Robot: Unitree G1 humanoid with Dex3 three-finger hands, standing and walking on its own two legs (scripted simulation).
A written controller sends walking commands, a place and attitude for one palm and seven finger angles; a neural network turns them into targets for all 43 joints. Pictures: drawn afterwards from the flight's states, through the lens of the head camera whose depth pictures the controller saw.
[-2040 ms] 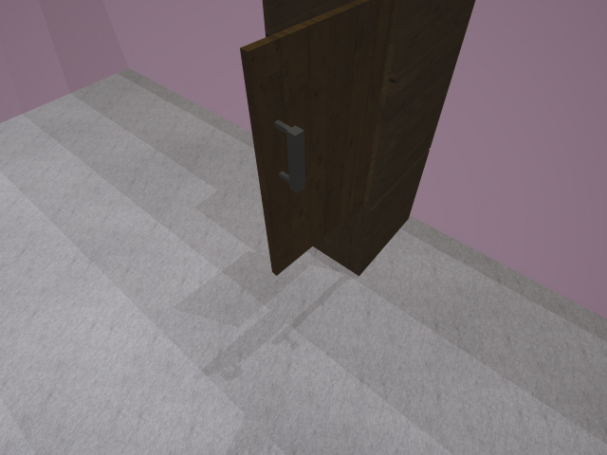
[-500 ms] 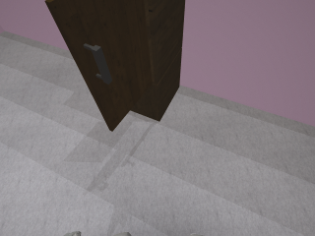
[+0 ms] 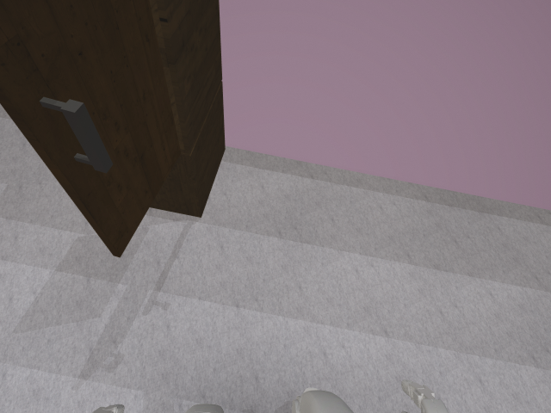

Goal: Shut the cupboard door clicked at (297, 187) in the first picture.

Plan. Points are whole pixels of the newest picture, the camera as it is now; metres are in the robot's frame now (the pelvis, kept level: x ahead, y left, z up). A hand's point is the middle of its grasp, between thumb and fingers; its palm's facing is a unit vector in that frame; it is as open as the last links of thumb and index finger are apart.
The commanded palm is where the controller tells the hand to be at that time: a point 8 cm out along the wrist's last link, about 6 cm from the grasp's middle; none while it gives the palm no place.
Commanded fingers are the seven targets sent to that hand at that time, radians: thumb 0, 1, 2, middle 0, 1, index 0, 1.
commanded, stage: walk around to get in front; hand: left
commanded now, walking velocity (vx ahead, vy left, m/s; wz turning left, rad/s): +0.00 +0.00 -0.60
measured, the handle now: (78, 136) +0.47 +0.37 +0.05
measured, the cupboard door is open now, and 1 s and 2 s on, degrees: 85 85 85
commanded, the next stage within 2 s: none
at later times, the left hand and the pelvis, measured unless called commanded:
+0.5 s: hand (204, 370) +0.18 +0.13 -0.16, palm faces -0.34 -0.91 -0.25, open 7.4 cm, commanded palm none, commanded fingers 0.00 0.90 0.90 -0.20 -0.30 -0.20 -0.30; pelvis +0.02 -0.03 +0.00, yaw -20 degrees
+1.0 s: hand (251, 328) +0.26 +0.06 -0.16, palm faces -0.58 -0.77 -0.28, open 7.4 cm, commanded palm none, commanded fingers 0.00 0.90 0.90 -0.20 -0.30 -0.20 -0.30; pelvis +0.05 -0.06 -0.01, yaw -37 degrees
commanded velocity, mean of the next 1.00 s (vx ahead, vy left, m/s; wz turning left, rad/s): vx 0.00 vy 0.00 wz -0.60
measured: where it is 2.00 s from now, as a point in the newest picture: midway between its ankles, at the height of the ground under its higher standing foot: outside the picture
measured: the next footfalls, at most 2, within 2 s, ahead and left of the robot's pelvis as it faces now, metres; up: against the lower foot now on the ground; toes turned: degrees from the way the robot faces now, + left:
right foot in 0.26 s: +0.02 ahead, -0.15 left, +0.00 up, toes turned -14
left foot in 0.62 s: +0.14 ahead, +0.08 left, +0.00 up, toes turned -21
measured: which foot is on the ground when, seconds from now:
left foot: down 0.00-0.26, up 0.28-0.60, down 0.62-0.96, up 0.98-1.00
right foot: up 0.00-0.24, down 0.26-0.62, up 0.64-0.94, down 0.96-1.00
